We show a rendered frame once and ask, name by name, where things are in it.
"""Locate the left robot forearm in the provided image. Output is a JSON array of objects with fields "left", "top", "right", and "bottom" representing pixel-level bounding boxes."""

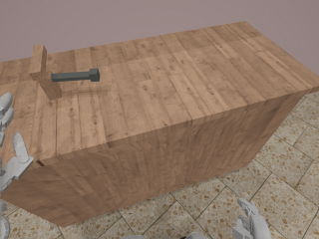
[{"left": 0, "top": 201, "right": 11, "bottom": 239}]

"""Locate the tap lever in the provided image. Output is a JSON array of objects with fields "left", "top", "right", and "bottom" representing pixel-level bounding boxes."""
[{"left": 51, "top": 68, "right": 101, "bottom": 83}]

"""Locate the right robot shin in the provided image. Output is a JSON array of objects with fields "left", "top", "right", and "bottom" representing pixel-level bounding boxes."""
[{"left": 186, "top": 232, "right": 198, "bottom": 238}]

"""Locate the left robot hand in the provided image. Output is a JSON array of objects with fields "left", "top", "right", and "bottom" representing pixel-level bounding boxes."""
[{"left": 0, "top": 93, "right": 34, "bottom": 199}]

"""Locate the counter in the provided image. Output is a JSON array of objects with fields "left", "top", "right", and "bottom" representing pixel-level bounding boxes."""
[{"left": 0, "top": 21, "right": 319, "bottom": 228}]

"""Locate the right robot hand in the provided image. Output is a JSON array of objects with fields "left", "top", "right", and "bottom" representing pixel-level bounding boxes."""
[{"left": 232, "top": 197, "right": 272, "bottom": 239}]

